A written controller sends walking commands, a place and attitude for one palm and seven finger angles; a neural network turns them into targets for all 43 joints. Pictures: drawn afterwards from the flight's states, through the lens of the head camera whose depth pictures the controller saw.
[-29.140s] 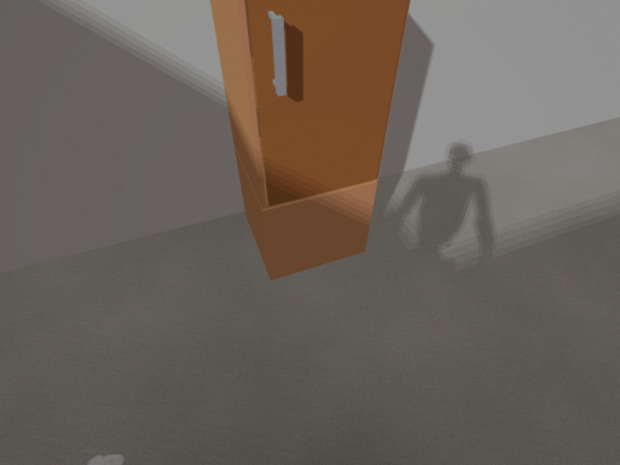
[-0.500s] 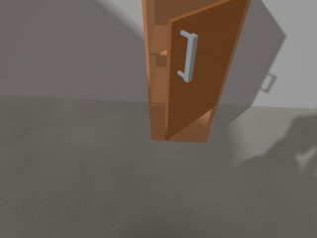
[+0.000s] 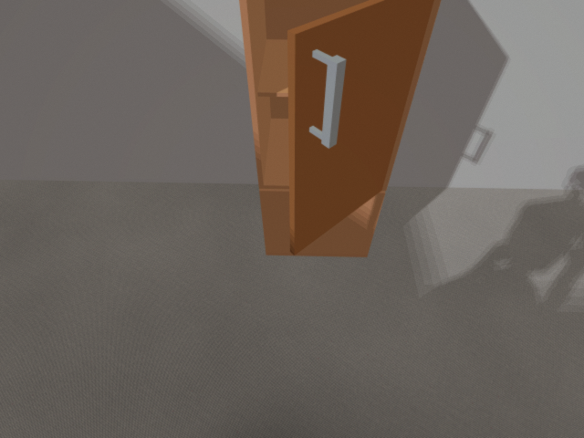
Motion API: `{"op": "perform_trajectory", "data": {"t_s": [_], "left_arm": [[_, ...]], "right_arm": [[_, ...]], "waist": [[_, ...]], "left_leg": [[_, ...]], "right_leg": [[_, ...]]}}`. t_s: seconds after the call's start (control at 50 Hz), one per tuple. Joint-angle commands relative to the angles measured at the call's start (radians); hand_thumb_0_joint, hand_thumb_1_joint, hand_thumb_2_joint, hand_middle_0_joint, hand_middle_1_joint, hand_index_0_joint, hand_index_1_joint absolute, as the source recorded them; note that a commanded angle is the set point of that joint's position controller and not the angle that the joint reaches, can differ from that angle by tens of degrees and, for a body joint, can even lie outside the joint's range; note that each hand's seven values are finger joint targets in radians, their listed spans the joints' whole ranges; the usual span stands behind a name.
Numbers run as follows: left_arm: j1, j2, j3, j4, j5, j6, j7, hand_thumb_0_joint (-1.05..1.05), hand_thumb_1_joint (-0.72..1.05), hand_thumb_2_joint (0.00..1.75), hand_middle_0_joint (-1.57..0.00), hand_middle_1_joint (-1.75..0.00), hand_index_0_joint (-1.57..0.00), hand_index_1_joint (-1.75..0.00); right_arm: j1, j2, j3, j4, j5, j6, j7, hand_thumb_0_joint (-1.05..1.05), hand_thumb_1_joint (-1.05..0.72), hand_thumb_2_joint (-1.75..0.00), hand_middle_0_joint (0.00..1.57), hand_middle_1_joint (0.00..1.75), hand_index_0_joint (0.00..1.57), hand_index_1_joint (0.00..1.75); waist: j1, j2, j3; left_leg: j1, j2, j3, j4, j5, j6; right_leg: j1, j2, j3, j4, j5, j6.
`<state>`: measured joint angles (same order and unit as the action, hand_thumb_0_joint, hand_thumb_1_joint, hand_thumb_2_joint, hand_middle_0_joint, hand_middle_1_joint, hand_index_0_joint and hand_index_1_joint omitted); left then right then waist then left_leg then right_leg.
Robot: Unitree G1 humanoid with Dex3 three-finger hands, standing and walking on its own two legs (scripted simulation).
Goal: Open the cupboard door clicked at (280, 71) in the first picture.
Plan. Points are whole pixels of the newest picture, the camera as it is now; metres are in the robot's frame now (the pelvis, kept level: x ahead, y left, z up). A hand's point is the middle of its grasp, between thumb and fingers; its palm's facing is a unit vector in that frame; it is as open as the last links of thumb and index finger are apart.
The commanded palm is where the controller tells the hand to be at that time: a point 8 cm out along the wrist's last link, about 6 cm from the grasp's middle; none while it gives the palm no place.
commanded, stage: walk to a spot facing it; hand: left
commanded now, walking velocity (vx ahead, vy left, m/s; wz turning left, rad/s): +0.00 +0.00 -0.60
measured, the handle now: (324, 101) +0.63 -0.02 +0.13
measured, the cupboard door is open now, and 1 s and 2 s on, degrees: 43 43 43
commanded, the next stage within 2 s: none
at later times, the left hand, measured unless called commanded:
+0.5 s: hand out of the picture +0.13 +0.16 -0.16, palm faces -0.21 -0.93 -0.31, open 7.4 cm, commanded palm none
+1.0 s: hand (251, 414) +0.19 +0.08 -0.17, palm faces -0.52 -0.81 -0.27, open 7.4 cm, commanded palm none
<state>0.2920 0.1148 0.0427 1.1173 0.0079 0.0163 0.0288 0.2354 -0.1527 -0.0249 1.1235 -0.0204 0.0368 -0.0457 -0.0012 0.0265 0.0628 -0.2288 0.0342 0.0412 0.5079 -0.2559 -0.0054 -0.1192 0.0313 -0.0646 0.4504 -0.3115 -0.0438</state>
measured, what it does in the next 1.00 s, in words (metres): steps on the spot, turning right: right foot, then left foot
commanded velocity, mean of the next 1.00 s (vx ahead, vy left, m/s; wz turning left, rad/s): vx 0.00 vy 0.00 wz -0.60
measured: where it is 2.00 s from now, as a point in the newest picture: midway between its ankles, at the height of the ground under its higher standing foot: outside the picture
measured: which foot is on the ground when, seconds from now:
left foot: down 0.00-0.38, up 0.40-0.68, down 0.70-0.96, up 0.98-1.00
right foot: down 0.00-0.14, up 0.16-0.38, down 0.40-0.68, up 0.70-0.94, down 0.96-1.00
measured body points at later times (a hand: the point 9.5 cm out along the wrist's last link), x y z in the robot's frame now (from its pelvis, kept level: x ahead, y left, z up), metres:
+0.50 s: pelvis -0.01 -0.02 -0.01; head +0.04 -0.06 +0.43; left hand +0.14 +0.21 -0.14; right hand -0.01 -0.29 -0.17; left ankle -0.01 +0.12 -0.68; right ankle -0.03 -0.13 -0.74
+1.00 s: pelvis -0.01 -0.04 -0.02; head +0.03 -0.09 +0.43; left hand +0.21 +0.13 -0.15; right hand -0.10 -0.29 -0.17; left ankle +0.06 +0.11 -0.72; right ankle -0.06 -0.13 -0.74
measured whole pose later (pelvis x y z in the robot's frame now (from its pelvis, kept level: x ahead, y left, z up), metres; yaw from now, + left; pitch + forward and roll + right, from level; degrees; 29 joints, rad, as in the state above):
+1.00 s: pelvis -0.01 -0.04 -0.02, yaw -33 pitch +0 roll +0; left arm 0.15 0.23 0.07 0.89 0.02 0.02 -0.02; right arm 0.21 -0.24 -0.05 0.89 -0.02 0.06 -0.02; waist 0.00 0.04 0.13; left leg -0.36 0.14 0.07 0.84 -0.49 -0.07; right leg -0.33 0.01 -0.04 0.66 -0.31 -0.03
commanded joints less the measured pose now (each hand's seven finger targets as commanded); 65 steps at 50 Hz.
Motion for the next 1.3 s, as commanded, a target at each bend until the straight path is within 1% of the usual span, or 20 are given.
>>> {"op": "perform_trajectory", "data": {"t_s": [0.0, 0.08, 0.12, 0.16, 0.32, 0.34, 0.36, 0.38, 0.42, 0.62, 0.66, 0.68, 0.78, 0.88, 0.9, 0.94, 1.04, 1.22, 1.24, 1.28], "left_arm": [[0.015, 0.18, 0.055, -0.068, 0.008, 0.005, 0.004, 0.0, 0.9, 0.9, -0.2, -0.3, -0.2, -0.3], [-0.024, 0.166, 0.062, -0.112, 0.005, 0.012, -0.008, 0.0, 0.9, 0.9, -0.2, -0.3, -0.2, -0.3], [-0.061, 0.142, 0.059, -0.149, 0.005, 0.021, -0.018, 0.0, 0.9, 0.9, -0.2, -0.3, -0.2, -0.3], [-0.098, 0.139, 0.065, -0.174, 0.011, 0.025, -0.029, 0.0, 0.9, 0.9, -0.2, -0.3, -0.2, -0.3], [-0.04, 0.151, 0.062, -0.203, 0.012, 0.015, -0.048, 0.0, 0.9, 0.9, -0.2, -0.3, -0.2, -0.3], [-0.001, 0.198, 0.072, -0.2, 0.016, 0.006, -0.043, 0.0, 0.9, 0.9, -0.2, -0.3, -0.2, -0.3], [0.014, 0.314, 0.092, -0.203, 0.026, -0.004, -0.028, 0.0, 0.9, 0.9, -0.2, -0.3, -0.2, -0.3], [0.048, 0.372, 0.098, -0.199, 0.015, -0.003, -0.019, 0.0, 0.9, 0.9, -0.2, -0.3, -0.2, -0.3], [-0.047, 0.321, 0.093, -0.223, 0.02, 0.001, -0.003, 0.0, 0.9, 0.9, -0.2, -0.3, -0.2, -0.3], [-0.132, 0.286, 0.083, -0.264, 0.012, 0.014, -0.009, 0.0, 0.9, 0.9, -0.2, -0.3, -0.2, -0.3], [-0.106, 0.186, 0.062, -0.302, -0.002, 0.022, -0.028, 0.0, 0.9, 0.9, -0.2, -0.3, -0.2, -0.3], [-0.134, 0.205, 0.062, -0.322, 0.007, 0.017, -0.035, 0.0, 0.9, 0.9, -0.2, -0.3, -0.2, -0.3], [-0.16, 0.179, 0.057, -0.308, 0.01, 0.026, -0.066, 0.0, 0.9, 0.9, -0.2, -0.3, -0.2, -0.3], [-0.091, 0.181, 0.052, -0.293, 0.008, 0.011, -0.067, 0.0, 0.9, 0.9, -0.2, -0.3, -0.2, -0.3], [-0.038, 0.22, 0.061, -0.276, 0.01, 0.003, -0.062, 0.0, 0.9, 0.9, -0.2, -0.3, -0.2, -0.3], [0.051, 0.402, 0.096, -0.252, 0.013, -0.01, -0.031, 0.0, 0.9, 0.9, -0.2, -0.3, -0.2, -0.3], [-0.1, 0.287, 0.075, -0.279, 0.018, 0.0, -0.003, 0.0, 0.9, 0.9, -0.2, -0.3, -0.2, -0.3], [-0.13, 0.283, 0.08, -0.276, 0.011, 0.009, -0.012, 0.0, 0.9, 0.9, -0.2, -0.3, -0.2, -0.3], [-0.144, 0.256, 0.073, -0.282, 0.006, 0.012, -0.015, 0.0, 0.9, 0.9, -0.2, -0.3, -0.2, -0.3], [-0.128, 0.189, 0.057, -0.324, 0.0, 0.012, -0.033, 0.0, 0.9, 0.9, -0.2, -0.3, -0.2, -0.3]], "right_arm": [[0.04, -0.081, -0.032, -0.066, -0.001, -0.006, -0.009, 0.0, -0.9, -0.9, 0.2, 0.3, 0.2, 0.3], [0.062, -0.133, -0.043, -0.094, -0.006, -0.02, -0.016, 0.0, -0.9, -0.9, 0.2, 0.3, 0.2, 0.3], [0.113, -0.19, -0.056, -0.1, -0.013, -0.028, -0.024, 0.0, -0.9, -0.9, 0.2, 0.3, 0.2, 0.3], [0.099, -0.205, -0.057, -0.13, -0.019, -0.034, -0.024, 0.0, -0.9, -0.9, 0.2, 0.3, 0.2, 0.3], [-0.016, -0.238, -0.074, -0.206, -0.015, -0.024, 0.001, 0.0, -0.9, -0.9, 0.2, 0.3, 0.2, 0.3], [-0.023, -0.224, -0.074, -0.222, -0.006, -0.02, 0.008, 0.0, -0.9, -0.9, 0.2, 0.3, 0.2, 0.3], [-0.045, -0.154, -0.067, -0.258, 0.005, -0.012, 0.017, 0.0, -0.9, -0.9, 0.2, 0.3, 0.2, 0.3], [-0.119, -0.16, -0.061, -0.293, 0.004, -0.003, 0.021, 0.0, -0.9, -0.9, 0.2, 0.3, 0.2, 0.3], [-0.133, -0.158, -0.064, -0.293, 0.005, 0.001, 0.019, 0.0, -0.9, -0.9, 0.2, 0.3, 0.2, 0.3], [0.001, -0.141, -0.049, -0.27, 0.017, -0.025, 0.003, 0.0, -0.9, -0.9, 0.2, 0.3, 0.2, 0.3], [0.042, -0.295, -0.074, -0.279, -0.008, -0.042, -0.004, 0.0, -0.9, -0.9, 0.2, 0.3, 0.2, 0.3], [0.049, -0.314, -0.076, -0.293, -0.014, -0.036, -0.008, 0.0, -0.9, -0.9, 0.2, 0.3, 0.2, 0.3], [-0.034, -0.243, -0.054, -0.325, -0.022, -0.036, -0.003, 0.0, -0.9, -0.9, 0.2, 0.3, 0.2, 0.3], [-0.007, -0.276, -0.073, -0.309, -0.012, -0.023, 0.008, 0.0, -0.9, -0.9, 0.2, 0.3, 0.2, 0.3], [-0.017, -0.261, -0.073, -0.315, -0.004, -0.02, 0.012, 0.0, -0.9, -0.9, 0.2, 0.3, 0.2, 0.3], [-0.1, -0.17, -0.053, -0.384, 0.011, -0.009, 0.022, 0.0, -0.9, -0.9, 0.2, 0.3, 0.2, 0.3], [-0.078, -0.153, -0.054, -0.315, 0.011, -0.003, 0.021, 0.0, -0.9, -0.9, 0.2, 0.3, 0.2, 0.3], [0.014, -0.139, -0.05, -0.282, 0.018, -0.025, 0.007, 0.0, -0.9, -0.9, 0.2, 0.3, 0.2, 0.3], [0.052, -0.165, -0.053, -0.269, 0.016, -0.033, 0.002, 0.0, -0.9, -0.9, 0.2, 0.3, 0.2, 0.3], [0.086, -0.305, -0.075, -0.287, -0.011, -0.04, -0.007, 0.0, -0.9, -0.9, 0.2, 0.3, 0.2, 0.3]], "waist": [[-0.016, -0.11, 0.026], [-0.025, 0.074, -0.009], [-0.039, 0.258, -0.03], [-0.024, 0.118, -0.04], [0.033, 0.101, -0.074], [0.052, -0.003, -0.084], [0.063, -0.31, -0.068], [0.108, -0.313, -0.043], [0.05, -0.278, -0.034], [-0.04, -0.165, -0.104], [-0.041, 0.252, -0.12], [-0.049, 0.233, -0.09], [-0.003, 0.206, -0.065], [0.01, 0.175, -0.094], [0.035, 0.093, -0.108], [0.102, -0.323, -0.107], [0.016, -0.185, -0.108], [-0.031, -0.156, -0.109], [-0.047, -0.088, -0.124], [-0.045, 0.272, -0.12]], "left_leg": [[-0.03, 0.046, 0.026, 0.079, 0.041, -0.002], [0.076, 0.161, -0.079, -0.076, 0.204, 0.046], [0.141, 0.354, -0.262, -0.212, 0.321, 0.177], [0.107, 0.397, -0.259, -0.224, 0.266, 0.222], [0.016, 0.282, 0.045, -0.024, 0.24, 0.081], [-0.062, 0.23, 0.085, 0.086, 0.13, 0.032], [-0.272, 0.083, 0.176, 0.308, -0.207, -0.038], [-0.33, 0.028, 0.072, 0.519, -0.402, -0.043], [-0.384, 0.047, -0.045, 0.644, -0.293, -0.036], [0.017, -0.017, -0.01, -0.005, -0.017, -0.036], [0.223, 0.338, -0.383, -0.205, 0.142, 0.106], [0.124, 0.463, -0.448, -0.231, 0.203, 0.208], [0.063, 0.278, -0.091, -0.13, 0.408, 0.136], [0.031, 0.262, 0.01, 0.021, 0.334, 0.066], [-0.045, 0.228, 0.036, 0.12, 0.235, 0.022], [-0.364, 0.031, 0.06, 0.539, -0.408, -0.063], [-0.299, 0.049, -0.037, 0.569, -0.214, -0.063], [-0.024, -0.018, -0.025, 0.037, -0.047, -0.042], [0.097, 0.037, -0.072, -0.091, 0.01, -0.021], [0.196, 0.452, -0.46, -0.231, 0.228, 0.183]], "right_leg": [[-0.108, -0.219, 0.232, -0.095, 0.304, -0.087], [-0.194, -0.094, 0.153, 0.071, 0.287, -0.017], [-0.33, -0.009, 0.052, 0.397, -0.181, 0.032], [-0.365, -0.051, 0.092, 0.59, -0.271, 0.038], [-0.113, -0.037, -0.022, 0.133, 0.016, 0.046], [-0.012, -0.066, 0.031, -0.004, 0.149, 0.031], [0.067, -0.311, 0.404, -0.141, 0.289, -0.059], [-0.009, -0.428, 0.543, -0.165, 0.375, -0.177], [-0.026, -0.322, 0.504, -0.119, 0.304, -0.189], [-0.132, -0.169, 0.399, 0.042, 0.488, -0.073], [-0.437, 0.037, 0.191, 0.311, -0.081, 0.044], [-0.433, 0.016, 0.108, 0.538, -0.317, 0.069], [-0.374, -0.057, 0.043, 0.561, -0.2, 0.092], [-0.136, -0.009, -0.05, 0.14, -0.015, 0.064], [-0.02, -0.031, -0.01, 0.004, 0.121, 0.045], [0.083, -0.441, 0.532, -0.135, 0.531, -0.159], [-0.012, -0.254, 0.366, -0.058, 0.459, -0.148], [-0.118, -0.179, 0.424, 0.003, 0.41, -0.091], [-0.212, -0.125, 0.383, 0.066, 0.31, -0.043], [-0.456, 0.041, 0.103, 0.459, -0.318, 0.065]]}}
